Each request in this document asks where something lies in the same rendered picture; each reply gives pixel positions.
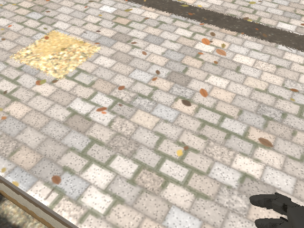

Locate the right robot hand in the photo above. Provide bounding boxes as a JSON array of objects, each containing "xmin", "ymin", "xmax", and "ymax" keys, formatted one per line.
[{"xmin": 249, "ymin": 192, "xmax": 304, "ymax": 228}]

